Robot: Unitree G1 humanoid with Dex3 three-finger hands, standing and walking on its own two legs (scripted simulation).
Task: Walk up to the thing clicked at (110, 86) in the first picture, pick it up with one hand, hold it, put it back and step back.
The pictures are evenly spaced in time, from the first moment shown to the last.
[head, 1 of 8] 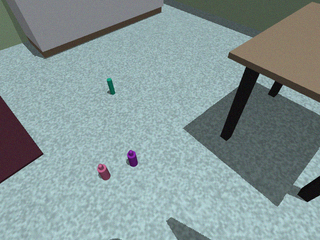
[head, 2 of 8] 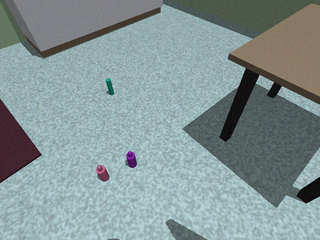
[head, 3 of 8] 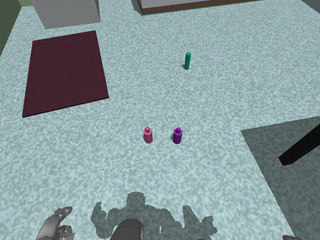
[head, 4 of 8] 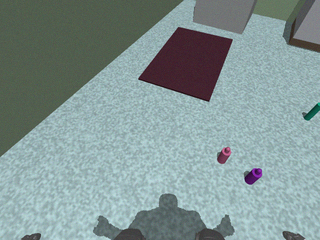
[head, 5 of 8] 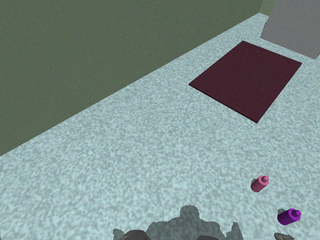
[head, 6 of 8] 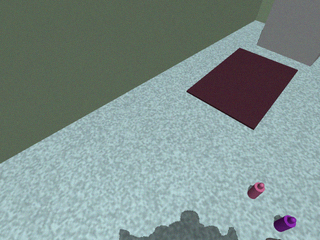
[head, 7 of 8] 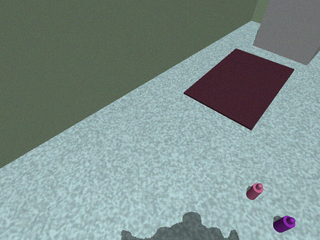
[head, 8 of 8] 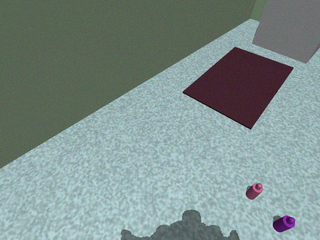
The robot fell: no
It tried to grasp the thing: no
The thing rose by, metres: 0.00
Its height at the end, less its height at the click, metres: +0.00
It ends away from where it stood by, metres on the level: 0.00
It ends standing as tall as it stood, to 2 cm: yes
